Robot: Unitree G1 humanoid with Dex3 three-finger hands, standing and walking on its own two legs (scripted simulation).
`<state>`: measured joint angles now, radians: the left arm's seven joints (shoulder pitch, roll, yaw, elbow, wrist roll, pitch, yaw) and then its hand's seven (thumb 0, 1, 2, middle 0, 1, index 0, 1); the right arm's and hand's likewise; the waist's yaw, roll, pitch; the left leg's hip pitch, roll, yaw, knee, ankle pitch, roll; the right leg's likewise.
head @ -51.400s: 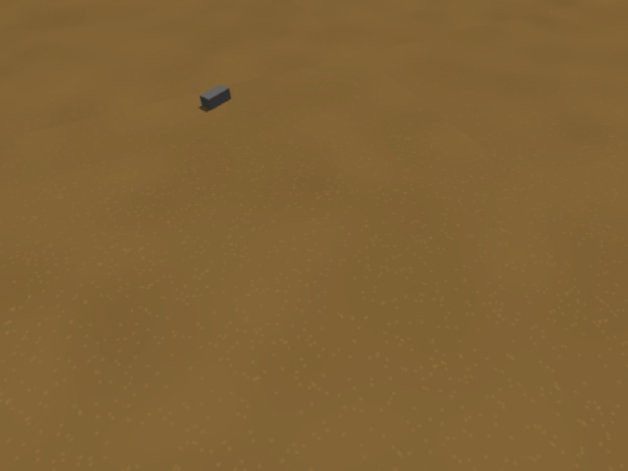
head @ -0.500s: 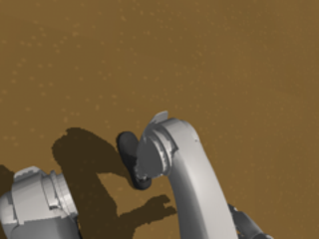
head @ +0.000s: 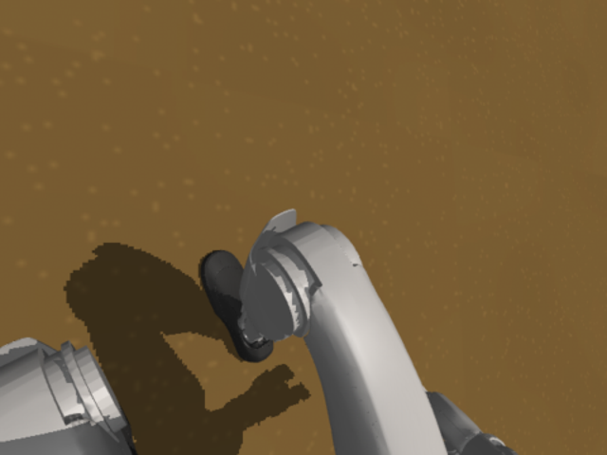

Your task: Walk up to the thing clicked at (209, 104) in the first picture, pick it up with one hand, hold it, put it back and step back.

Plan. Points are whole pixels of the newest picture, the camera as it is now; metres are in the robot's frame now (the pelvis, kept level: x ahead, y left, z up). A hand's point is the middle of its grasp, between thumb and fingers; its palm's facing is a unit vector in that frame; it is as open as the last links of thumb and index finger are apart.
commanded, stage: rest palm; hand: left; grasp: from above
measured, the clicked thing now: out of the picture +0.56 +0.29 -0.30
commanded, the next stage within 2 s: close in 1.84 s
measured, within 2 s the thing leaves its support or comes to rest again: neither
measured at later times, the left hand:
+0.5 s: hand out of the picture +0.55 +0.26 -0.25, palm faces -0.43 -0.12 -0.89, open 12.5 cm
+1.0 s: hand out of the picture +0.54 +0.27 -0.26, palm faces -0.44 -0.13 -0.89, open 11.7 cm
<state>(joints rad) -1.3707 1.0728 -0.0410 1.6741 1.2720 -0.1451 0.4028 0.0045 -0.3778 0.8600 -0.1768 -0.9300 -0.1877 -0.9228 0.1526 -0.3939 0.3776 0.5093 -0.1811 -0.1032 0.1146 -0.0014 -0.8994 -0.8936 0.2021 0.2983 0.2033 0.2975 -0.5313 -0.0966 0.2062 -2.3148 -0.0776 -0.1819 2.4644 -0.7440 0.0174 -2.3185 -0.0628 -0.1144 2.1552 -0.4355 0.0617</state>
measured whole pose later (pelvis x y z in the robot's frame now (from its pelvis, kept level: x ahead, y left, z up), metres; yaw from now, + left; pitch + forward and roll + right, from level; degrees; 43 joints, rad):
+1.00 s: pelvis -0.01 +0.00 +0.01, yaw -2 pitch +32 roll -17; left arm -1.36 1.16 -0.03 1.65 1.26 -0.16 0.42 0.00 -0.12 0.63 -0.33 -0.85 -0.38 -0.81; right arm 0.16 -0.43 0.41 0.49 -0.20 -0.14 0.14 0.00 -0.91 -0.90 0.20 0.30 0.20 0.30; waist -0.54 -0.15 0.28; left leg -2.30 -0.07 -0.21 2.46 -0.73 0.02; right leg -2.28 -0.05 -0.14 2.12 -0.41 0.07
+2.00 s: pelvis -0.01 +0.00 +0.01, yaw -2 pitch +32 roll -18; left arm -1.35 1.17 -0.03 1.63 1.26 -0.17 0.41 0.00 0.00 0.55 -0.39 -0.78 -0.44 -0.73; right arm 0.16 -0.43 0.41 0.48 -0.21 -0.12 0.14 0.00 -0.91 -0.90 0.20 0.30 0.20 0.30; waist -0.53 -0.15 0.28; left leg -2.29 -0.06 -0.22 2.45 -0.74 0.03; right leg -2.27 -0.05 -0.16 2.10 -0.42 0.06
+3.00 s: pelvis -0.01 +0.01 +0.01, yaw -3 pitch +32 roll -18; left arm -1.36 1.18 -0.04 1.66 1.25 -0.17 0.45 0.01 0.09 0.31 -0.53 -0.63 -0.60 -0.54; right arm 0.14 -0.43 0.44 0.46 -0.21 -0.11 0.12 0.00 -0.90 -0.89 0.20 0.30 0.20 0.30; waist -0.55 -0.14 0.29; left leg -2.29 -0.06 -0.22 2.45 -0.74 0.04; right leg -2.26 -0.05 -0.16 2.10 -0.42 0.07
